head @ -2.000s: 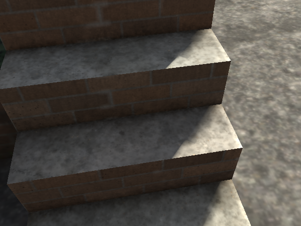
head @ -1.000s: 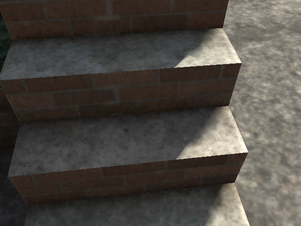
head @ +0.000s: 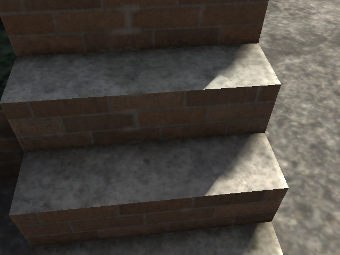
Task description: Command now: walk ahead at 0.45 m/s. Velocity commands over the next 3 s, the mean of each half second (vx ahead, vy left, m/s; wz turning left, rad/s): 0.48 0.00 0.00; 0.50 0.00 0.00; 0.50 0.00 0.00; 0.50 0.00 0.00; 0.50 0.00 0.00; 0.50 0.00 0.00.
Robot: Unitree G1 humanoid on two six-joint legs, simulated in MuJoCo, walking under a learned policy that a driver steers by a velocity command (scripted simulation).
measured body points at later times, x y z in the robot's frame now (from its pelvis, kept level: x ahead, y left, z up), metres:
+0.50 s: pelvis +0.00 +0.00 +0.01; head -0.01 +0.00 +0.46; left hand +0.11 +0.27 -0.12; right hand +0.17 -0.27 -0.10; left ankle -0.02 +0.13 -0.74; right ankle -0.08 -0.13 -0.74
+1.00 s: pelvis -0.01 -0.01 +0.01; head -0.02 +0.00 +0.46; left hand +0.11 +0.26 -0.12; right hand +0.15 -0.28 -0.10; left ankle -0.02 +0.14 -0.74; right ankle -0.08 -0.13 -0.74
